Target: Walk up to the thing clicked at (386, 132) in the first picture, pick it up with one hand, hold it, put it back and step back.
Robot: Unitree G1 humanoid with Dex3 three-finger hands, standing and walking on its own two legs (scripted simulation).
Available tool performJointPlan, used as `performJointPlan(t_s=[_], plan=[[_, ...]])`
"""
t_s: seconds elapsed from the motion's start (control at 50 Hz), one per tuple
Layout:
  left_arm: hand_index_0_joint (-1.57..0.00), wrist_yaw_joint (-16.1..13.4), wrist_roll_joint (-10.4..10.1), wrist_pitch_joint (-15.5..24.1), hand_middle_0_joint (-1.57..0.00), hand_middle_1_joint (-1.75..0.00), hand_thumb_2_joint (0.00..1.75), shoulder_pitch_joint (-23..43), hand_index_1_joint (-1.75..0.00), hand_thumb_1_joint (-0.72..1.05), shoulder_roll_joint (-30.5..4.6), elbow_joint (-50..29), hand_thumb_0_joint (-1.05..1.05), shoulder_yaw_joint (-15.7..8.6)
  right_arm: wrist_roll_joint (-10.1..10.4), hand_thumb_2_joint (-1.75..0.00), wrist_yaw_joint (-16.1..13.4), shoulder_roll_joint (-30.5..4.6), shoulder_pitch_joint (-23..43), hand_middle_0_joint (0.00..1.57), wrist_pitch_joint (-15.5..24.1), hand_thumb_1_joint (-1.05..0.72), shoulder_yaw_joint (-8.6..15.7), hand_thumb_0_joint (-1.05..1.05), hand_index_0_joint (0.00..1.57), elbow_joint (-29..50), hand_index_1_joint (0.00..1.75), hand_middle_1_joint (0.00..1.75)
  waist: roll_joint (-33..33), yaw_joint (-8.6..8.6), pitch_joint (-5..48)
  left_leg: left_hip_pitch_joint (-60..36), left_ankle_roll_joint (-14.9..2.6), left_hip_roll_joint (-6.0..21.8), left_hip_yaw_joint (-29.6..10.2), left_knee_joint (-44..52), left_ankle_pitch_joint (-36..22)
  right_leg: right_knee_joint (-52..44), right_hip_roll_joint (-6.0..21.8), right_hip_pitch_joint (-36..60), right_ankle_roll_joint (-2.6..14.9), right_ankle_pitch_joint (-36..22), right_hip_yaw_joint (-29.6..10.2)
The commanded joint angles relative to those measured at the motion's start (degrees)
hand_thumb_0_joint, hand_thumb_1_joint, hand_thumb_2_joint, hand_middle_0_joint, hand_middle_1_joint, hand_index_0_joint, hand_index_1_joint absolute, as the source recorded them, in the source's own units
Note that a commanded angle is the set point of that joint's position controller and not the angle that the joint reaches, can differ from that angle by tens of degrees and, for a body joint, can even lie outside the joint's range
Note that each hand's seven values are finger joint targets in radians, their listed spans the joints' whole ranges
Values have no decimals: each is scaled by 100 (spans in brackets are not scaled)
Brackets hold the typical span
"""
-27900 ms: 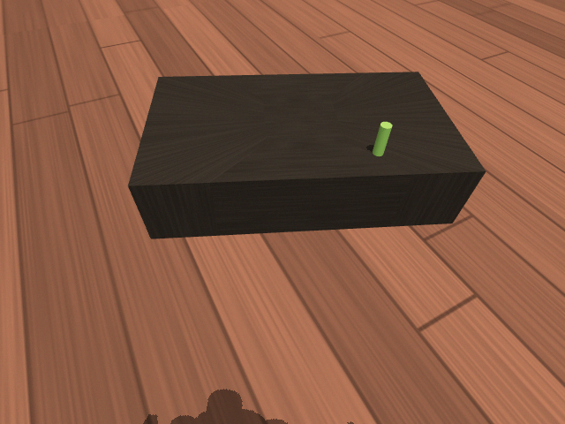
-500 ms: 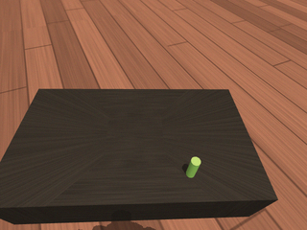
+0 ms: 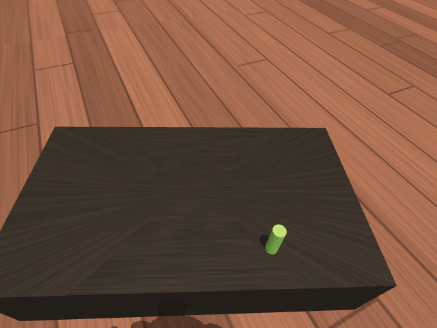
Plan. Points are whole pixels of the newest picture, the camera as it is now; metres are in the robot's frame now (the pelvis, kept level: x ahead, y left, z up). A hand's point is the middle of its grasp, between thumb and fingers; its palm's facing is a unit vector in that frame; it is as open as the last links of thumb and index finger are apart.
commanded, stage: stand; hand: right
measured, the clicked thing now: (275, 240) +0.47 -0.20 -0.38
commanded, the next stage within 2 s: step back in 0.42 s
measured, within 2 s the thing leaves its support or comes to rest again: neither
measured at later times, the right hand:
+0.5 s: hand out of the picture +0.07 -0.26 -0.16, palm faces -0.01 +0.94 -0.34, open 7.3 cm
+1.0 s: hand out of the picture -0.04 -0.25 -0.16, palm faces -0.08 +0.91 -0.42, open 7.3 cm
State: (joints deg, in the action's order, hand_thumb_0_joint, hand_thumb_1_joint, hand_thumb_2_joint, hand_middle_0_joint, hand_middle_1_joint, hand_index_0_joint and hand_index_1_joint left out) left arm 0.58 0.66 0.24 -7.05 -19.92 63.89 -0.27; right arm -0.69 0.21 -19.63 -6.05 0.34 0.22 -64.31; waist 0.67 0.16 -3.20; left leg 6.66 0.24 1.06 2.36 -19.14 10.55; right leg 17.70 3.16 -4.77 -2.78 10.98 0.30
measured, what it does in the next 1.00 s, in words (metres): walks backwards: left foot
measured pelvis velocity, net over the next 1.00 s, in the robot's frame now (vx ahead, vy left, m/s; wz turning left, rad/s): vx -0.10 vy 0.01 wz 0.03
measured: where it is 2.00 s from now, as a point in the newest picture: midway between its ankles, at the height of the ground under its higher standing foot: outside the picture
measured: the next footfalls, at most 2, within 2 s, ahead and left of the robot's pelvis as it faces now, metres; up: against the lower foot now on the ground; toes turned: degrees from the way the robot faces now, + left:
left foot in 0.90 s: -0.07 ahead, +0.12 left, +0.00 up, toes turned +0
right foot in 1.26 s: -0.12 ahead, -0.12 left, +0.00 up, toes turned +0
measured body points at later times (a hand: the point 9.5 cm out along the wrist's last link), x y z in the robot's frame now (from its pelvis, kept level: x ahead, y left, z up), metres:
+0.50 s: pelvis -0.01 +0.00 +0.00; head +0.02 +0.00 +0.44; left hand +0.07 +0.30 -0.14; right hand +0.07 -0.31 -0.13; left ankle +0.00 +0.12 -0.75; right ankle -0.01 -0.15 -0.75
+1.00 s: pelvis -0.10 +0.01 -0.02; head -0.03 +0.04 +0.42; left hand +0.03 +0.33 -0.16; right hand -0.03 -0.30 -0.13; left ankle -0.11 +0.12 -0.75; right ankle -0.07 -0.14 -0.70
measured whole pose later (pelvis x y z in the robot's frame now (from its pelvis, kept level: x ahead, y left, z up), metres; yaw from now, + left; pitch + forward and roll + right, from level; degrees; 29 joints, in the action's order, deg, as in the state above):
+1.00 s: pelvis -0.10 +0.01 -0.02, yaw +2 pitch -1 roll -1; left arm -1.2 0.7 -3.9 -2.8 -23.6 49.3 -3.8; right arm -2.2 0.7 -20.1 -9.7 -2.6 2.5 -53.7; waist 3.4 0.9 -11.3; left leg 15.5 -1.4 -0.5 -1.1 -37.4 20.7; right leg 58.6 -4.1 -28.0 0.4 30.2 -8.2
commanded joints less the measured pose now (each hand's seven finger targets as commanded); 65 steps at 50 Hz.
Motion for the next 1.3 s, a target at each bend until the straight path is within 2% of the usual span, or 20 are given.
performJointPlan(t_s=[0.0,0.38,0.46,0.54,0.6,0.64,0.66,0.72,0.8,0.84,0.86,0.88,0.9,0.92,0.98,1.12,1.22,1.24,1.26,1.28], plan=[[-20,-110,18,100,-20,-30,90,184,-30,90,-1165,-333,0,-201,6,-90,-85,-1263,195,20,139,-90,238,0,20,301,30,30,-57,0,470,-201,-105,689,-571,296,-1000,-238,493,-35,316,-852,-339],[-20,-110,17,102,-20,-30,90,114,-30,90,-1166,-344,0,-189,10,-90,-74,-1275,183,20,132,-90,250,0,20,293,30,30,-109,-15,435,-144,-120,672,-531,307,-860,-274,512,-59,335,-834,-373],[-20,-191,-102,-10,-20,-30,90,56,-30,90,-1366,-697,0,-439,105,-90,-24,-1596,192,20,-72,-90,477,0,20,597,30,30,-283,8,542,-6,-604,912,-712,-368,-2556,1057,89,-436,398,-1477,-8],[-20,-185,-39,-110,-20,-30,90,-14,-30,90,-1246,-960,0,-440,97,-90,-35,-1669,275,20,-185,-90,600,0,20,923,30,30,-699,0,811,370,-912,1048,-826,-617,-1927,1658,-56,-491,508,-891,-19],[-20,-171,12,-100,-20,-30,90,-232,-30,90,-1507,-1057,0,-541,121,-90,-19,-1423,418,20,-283,-90,593,0,20,1172,30,30,-108,-137,784,849,-643,419,-548,-1629,-517,1015,521,-622,894,-960,-693],[-20,-176,98,-81,-20,-30,90,63,-30,90,-2075,-1295,0,-688,88,-90,-5,-1192,393,20,-343,-90,556,0,20,1280,30,30,1281,-251,463,1393,-189,-680,-248,-3597,1933,0,1826,-1043,1857,-1636,-2211],[-20,-190,178,-50,-20,-30,90,184,-30,90,-2148,-1451,0,-722,29,-90,-10,-1224,211,20,-396,-90,568,0,20,1333,30,30,1182,-187,362,1476,-202,-531,-781,-4410,2449,-6,2084,-1399,2083,-1669,-2385],[-20,-255,193,-64,-20,-30,90,914,-30,90,-1803,-1754,0,-652,179,-90,-1,-1356,-397,20,-382,-90,610,0,20,1270,30,30,970,209,473,1327,-194,-334,-965,-4787,1907,460,1362,-1464,1637,-1618,-1235],[-20,-261,174,-151,-20,-30,90,439,-30,90,-1665,-1855,0,-656,8,-90,-37,-1306,-597,20,-258,-90,536,0,20,1304,30,30,1043,-60,848,1478,-136,-67,-573,-2224,1759,1259,1225,-123,1347,-1899,-1150],[-20,-205,37,-254,-20,-30,90,377,-30,90,-1689,-1903,0,-649,-105,-90,-60,-1204,-834,20,-180,-90,555,0,20,1235,30,30,824,70,741,818,-108,-287,-39,-552,461,1870,952,-342,1159,-2074,-862],[-20,-190,6,-303,-20,-30,90,144,-30,90,-1449,-1923,0,-580,-212,-90,-79,-1416,-712,20,-139,-90,633,0,20,1290,30,30,342,-7,697,360,-181,119,-638,-230,-492,2305,601,-956,861,-1285,-688],[-20,-179,-28,-313,-20,-30,90,-35,-30,90,-1103,-2021,0,-525,-305,-90,-79,-2038,-551,20,-113,-90,771,0,20,1433,30,30,-1179,-152,719,-216,-622,1494,-2474,-161,-1932,3217,-402,-2185,520,1043,-270],[-20,-282,38,-310,-20,-30,90,478,-30,90,-1306,-2077,0,-589,-177,-90,-44,-2565,-478,20,-110,-90,850,0,20,1530,30,30,-1587,247,668,427,-1478,2106,-3084,-122,-2589,4067,-907,-2250,363,2807,-777],[-20,-320,92,-318,-20,-30,90,692,-30,90,-1371,-2013,0,-621,-161,-90,-63,-2350,-420,20,-82,-90,833,0,20,1530,30,30,-1238,280,506,623,-1653,2125,-3036,-108,-2532,4840,-959,-2220,371,2760,-1259],[-20,-281,-65,-293,-20,-30,90,-25,-30,90,-1268,-1841,0,-627,-139,-90,-191,-1722,129,20,-76,-90,648,0,20,1717,30,30,-980,-208,406,-62,-1183,1271,-1500,-793,-3106,5321,-952,-2810,409,1800,-1221],[-20,-183,41,-170,-20,-30,90,55,-30,90,-1145,-2115,0,-655,-60,-90,-246,-1648,-474,20,-109,-90,669,0,20,1837,30,30,-886,169,642,-754,-1410,1447,-1471,-1189,-2974,3261,-581,-2300,138,1732,-714],[-20,-182,164,-28,-20,-30,90,-603,-30,90,-1234,-1821,0,-727,77,-90,-152,-1536,-182,20,-214,-90,564,0,20,1990,30,30,-663,-118,977,551,-730,920,-1000,-1975,-1565,551,-368,-228,448,-573,-373],[-20,-190,224,13,-20,-30,90,-565,-30,90,-1624,-1901,0,-829,103,-90,-132,-1358,-192,20,-200,-90,493,0,20,2082,30,30,232,-87,907,1626,-416,415,-840,-2462,-372,640,425,213,751,-1237,-1627],[-20,-166,106,-41,-20,-30,90,-239,-30,90,-2095,-1960,0,-898,138,-90,-195,-1194,54,20,-240,-90,488,0,20,2085,30,30,1487,-228,571,1840,-125,-521,-382,-3629,2023,324,1599,-693,1855,-1866,-2818],[-20,-154,187,6,-20,-30,90,-228,-30,90,-2089,-2135,0,-912,92,-90,-228,-1411,41,20,-282,-90,575,0,20,2004,30,30,1284,-304,355,1800,-55,-464,-1000,-4738,2776,336,1960,-1104,2233,-2165,-3340]])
